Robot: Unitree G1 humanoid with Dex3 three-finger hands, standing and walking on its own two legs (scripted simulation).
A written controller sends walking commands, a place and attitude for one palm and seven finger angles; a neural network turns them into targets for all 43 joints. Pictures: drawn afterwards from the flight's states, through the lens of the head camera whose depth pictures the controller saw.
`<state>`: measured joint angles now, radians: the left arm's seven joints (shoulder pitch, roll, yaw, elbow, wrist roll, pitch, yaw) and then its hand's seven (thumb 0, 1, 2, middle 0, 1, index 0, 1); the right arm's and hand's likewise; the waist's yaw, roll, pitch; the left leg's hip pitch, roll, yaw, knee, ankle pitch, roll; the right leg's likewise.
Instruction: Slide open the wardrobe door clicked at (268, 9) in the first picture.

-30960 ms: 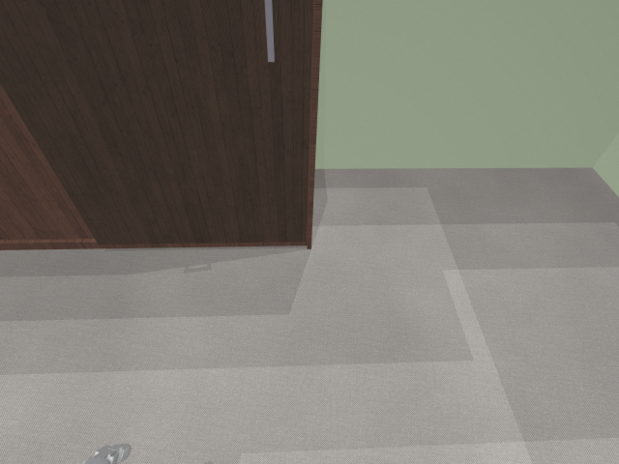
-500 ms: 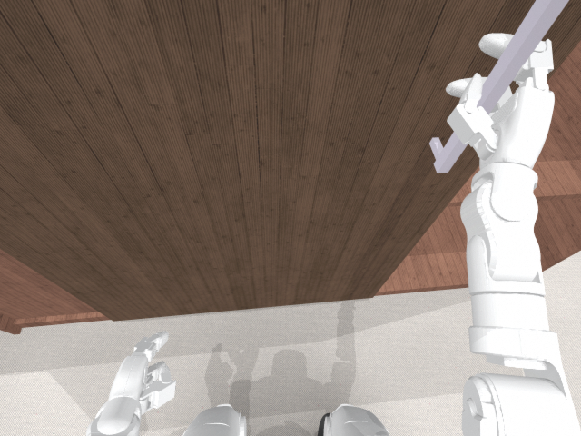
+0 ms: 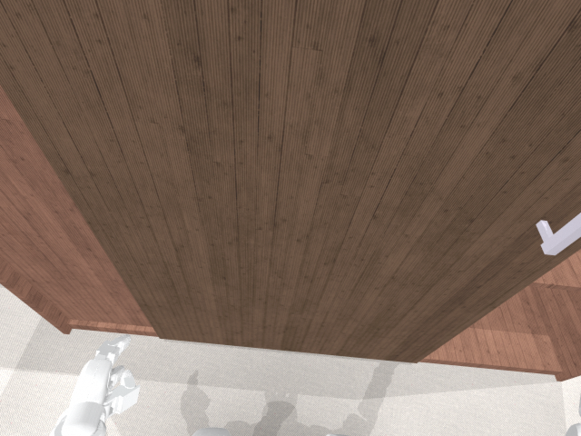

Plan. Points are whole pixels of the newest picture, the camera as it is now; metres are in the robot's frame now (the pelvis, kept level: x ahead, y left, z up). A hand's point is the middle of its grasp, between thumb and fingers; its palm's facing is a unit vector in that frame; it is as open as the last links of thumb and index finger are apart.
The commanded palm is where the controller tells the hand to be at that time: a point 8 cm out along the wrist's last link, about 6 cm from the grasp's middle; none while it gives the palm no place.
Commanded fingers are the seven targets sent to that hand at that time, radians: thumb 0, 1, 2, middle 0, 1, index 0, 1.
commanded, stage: stop walking and hold the door there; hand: right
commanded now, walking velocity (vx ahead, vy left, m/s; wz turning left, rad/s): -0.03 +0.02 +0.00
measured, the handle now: out of the picture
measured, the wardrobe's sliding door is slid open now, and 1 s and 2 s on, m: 0.52 0.52 0.52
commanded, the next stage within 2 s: none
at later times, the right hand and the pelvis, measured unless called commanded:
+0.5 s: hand out of the picture +0.37 -0.31 +0.18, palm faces +0.56 +0.79 -0.25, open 6.1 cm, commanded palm +0.33 -0.34 +0.16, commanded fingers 0.00 -0.90 -0.90 0.45 1.40 0.45 1.40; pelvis -0.04 +0.01 +0.00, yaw +7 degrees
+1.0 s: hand out of the picture +0.37 -0.32 +0.17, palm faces +0.45 +0.85 -0.28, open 5.6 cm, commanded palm +0.33 -0.36 +0.16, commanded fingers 0.00 -0.90 -0.90 0.45 1.40 0.45 1.40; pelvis -0.04 -0.03 -0.01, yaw +4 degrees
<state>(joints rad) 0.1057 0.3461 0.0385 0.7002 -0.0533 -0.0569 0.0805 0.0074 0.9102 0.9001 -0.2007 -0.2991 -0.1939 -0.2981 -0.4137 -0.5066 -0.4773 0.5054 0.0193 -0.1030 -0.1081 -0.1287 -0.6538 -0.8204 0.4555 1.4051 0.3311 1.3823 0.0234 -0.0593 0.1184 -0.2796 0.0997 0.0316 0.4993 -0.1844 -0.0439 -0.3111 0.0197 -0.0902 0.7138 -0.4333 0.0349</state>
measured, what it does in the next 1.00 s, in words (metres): steps on the spot: right foot, then left foot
